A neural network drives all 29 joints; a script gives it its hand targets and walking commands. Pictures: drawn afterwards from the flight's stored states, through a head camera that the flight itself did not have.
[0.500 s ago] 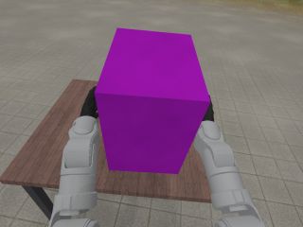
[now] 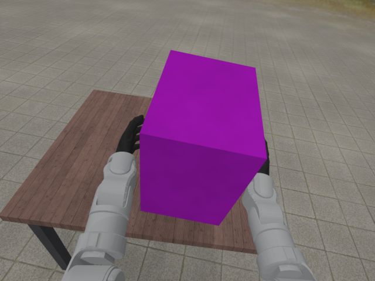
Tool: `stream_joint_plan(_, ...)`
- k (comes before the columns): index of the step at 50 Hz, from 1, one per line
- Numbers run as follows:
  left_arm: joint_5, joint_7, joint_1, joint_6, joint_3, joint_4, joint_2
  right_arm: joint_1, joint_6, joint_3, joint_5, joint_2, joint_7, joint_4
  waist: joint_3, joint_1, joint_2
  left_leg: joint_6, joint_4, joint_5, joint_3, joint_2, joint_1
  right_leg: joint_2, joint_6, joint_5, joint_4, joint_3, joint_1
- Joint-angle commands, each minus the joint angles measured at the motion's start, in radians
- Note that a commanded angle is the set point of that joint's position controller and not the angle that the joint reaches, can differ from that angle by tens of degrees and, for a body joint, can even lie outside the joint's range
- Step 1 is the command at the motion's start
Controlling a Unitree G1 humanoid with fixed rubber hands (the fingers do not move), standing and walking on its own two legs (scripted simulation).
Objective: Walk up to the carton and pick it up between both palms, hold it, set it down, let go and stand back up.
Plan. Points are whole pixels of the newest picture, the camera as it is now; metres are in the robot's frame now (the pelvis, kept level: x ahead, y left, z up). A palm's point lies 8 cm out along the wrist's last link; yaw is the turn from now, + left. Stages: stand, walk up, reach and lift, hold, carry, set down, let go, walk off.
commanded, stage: set down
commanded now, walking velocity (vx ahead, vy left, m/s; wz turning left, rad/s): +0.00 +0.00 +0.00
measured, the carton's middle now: (195, 141) +0.42 -0.01 +0.11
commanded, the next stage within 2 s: none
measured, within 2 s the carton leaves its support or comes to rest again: neither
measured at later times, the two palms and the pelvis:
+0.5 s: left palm (130, 153) +0.39 +0.14 +0.09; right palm (253, 171) +0.36 -0.15 +0.08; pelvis +0.01 +0.00 +0.00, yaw +0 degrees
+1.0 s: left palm (136, 156) +0.41 +0.13 +0.05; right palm (250, 177) +0.37 -0.16 +0.05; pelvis +0.02 +0.00 +0.00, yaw -2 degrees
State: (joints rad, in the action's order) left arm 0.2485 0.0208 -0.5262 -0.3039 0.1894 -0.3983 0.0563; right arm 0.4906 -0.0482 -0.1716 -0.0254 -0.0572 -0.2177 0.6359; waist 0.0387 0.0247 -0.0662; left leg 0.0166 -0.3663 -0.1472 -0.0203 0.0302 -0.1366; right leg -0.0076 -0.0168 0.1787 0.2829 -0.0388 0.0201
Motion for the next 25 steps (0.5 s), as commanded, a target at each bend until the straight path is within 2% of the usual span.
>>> stream_joint_plan(1,-0.025,-0.135,-0.728,0.093,-0.448,0.083,0.639,0.889,-0.113,0.43,0.043,-0.546,0.148,-0.233,-0.59,0.011,0.13,0.019,0.02,0.267,0.063,-0.043,0.276,0.044,-0.011,-0.245,-0.028,-0.059,-0.02)
stream_joint_plan(5,-0.018,-0.148,-0.69,0.102,-0.404,0.071,0.647,0.875,-0.124,0.429,0.033,-0.548,0.15,-0.225,-0.619,-0.006,0.111,0.024,0.006,0.362,0.071,-0.05,0.297,0.056,-0.015,-0.35,-0.021,-0.063,-0.064)
stream_joint_plan(6,-0.01,-0.15,-0.687,0.107,-0.396,0.064,0.645,0.864,-0.126,0.419,0.037,-0.55,0.151,-0.21,-0.604,0.001,0.115,0.027,0.003,0.38,0.07,-0.048,0.3,0.054,-0.014,-0.373,-0.02,-0.061,-0.071)
stream_joint_plan(9,-0.006,-0.158,-0.695,0.121,-0.382,0.034,0.634,0.877,-0.138,0.416,0.046,-0.558,0.149,-0.221,-0.584,0.001,0.104,0.025,0.004,0.387,0.076,-0.052,0.285,0.053,-0.02,-0.412,-0.019,-0.058,-0.087)
stream_joint_plan(11,-0.002,-0.161,-0.714,0.135,-0.376,0.006,0.633,0.88,-0.146,0.4,0.061,-0.558,0.148,-0.201,-0.578,0.003,0.103,0.024,0.015,0.363,0.081,-0.051,0.273,0.052,-0.019,-0.387,-0.023,-0.059,-0.081)
stream_joint_plan(16,-0.038,-0.148,-0.783,0.191,-0.419,0.029,0.666,0.913,-0.174,0.403,0.077,-0.589,0.155,-0.216,-0.653,0.017,0.098,0.036,-0.005,0.439,0.076,-0.044,0.303,0.062,-0.01,-0.418,-0.022,-0.064,-0.063)
stream_joint_plan(18,-0.065,-0.139,-0.795,0.213,-0.466,0.056,0.692,0.921,-0.185,0.43,0.069,-0.606,0.153,-0.264,-0.742,0.024,0.107,0.043,-0.032,0.517,0.066,-0.043,0.327,0.065,-0.008,-0.494,-0.01,-0.059,-0.07)
stream_joint_plan(19,-0.065,-0.134,-0.805,0.222,-0.466,0.047,0.695,0.922,-0.182,0.435,0.069,-0.614,0.151,-0.257,-0.748,0.022,0.118,0.042,-0.035,0.513,0.063,-0.045,0.323,0.06,-0.007,-0.482,-0.013,-0.052,-0.063)
stream_joint_plan(20,-0.076,-0.131,-0.815,0.23,-0.478,0.046,0.705,0.94,-0.186,0.442,0.072,-0.618,0.151,-0.272,-0.766,0.027,0.103,0.042,-0.036,0.511,0.059,-0.042,0.323,0.063,-0.009,-0.48,-0.013,-0.053,-0.051)
stream_joint_plan(23,-0.065,-0.134,-0.868,0.257,-0.434,-0.016,0.675,0.921,-0.177,0.387,0.114,-0.627,0.158,-0.189,-0.726,0.03,0.098,0.029,-0.001,0.37,0.069,-0.045,0.272,0.048,-0.018,-0.376,-0.017,-0.049,-0.011)
stream_joint_plan(25,-0.045,-0.141,-0.881,0.27,-0.387,-0.121,0.659,0.931,-0.181,0.319,0.166,-0.613,0.168,-0.125,-0.674,0.031,0.089,0.02,0.029,0.258,0.079,-0.042,0.234,0.041,-0.018,-0.278,-0.034,-0.055,0.02)
